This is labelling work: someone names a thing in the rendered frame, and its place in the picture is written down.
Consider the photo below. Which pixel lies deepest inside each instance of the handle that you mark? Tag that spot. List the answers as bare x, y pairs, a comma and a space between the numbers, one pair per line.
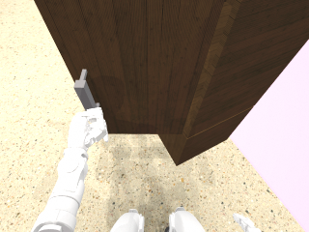
83, 92

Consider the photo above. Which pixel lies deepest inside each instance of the left robot hand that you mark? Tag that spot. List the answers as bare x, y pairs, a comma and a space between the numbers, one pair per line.
80, 128

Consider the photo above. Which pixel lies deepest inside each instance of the robot thigh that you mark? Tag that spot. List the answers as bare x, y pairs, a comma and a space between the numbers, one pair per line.
184, 221
129, 222

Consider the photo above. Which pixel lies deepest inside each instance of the left robot thigh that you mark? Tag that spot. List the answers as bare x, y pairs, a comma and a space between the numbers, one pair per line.
129, 222

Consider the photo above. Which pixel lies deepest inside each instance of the left robot forearm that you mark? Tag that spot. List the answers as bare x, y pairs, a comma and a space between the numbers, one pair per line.
59, 214

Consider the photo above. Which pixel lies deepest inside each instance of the right robot thigh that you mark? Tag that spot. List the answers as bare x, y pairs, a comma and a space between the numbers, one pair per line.
184, 221

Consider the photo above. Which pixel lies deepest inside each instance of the cupboard door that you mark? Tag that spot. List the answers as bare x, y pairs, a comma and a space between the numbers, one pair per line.
144, 58

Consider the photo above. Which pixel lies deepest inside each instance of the right robot hand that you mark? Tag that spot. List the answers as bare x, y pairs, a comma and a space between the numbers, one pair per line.
247, 225

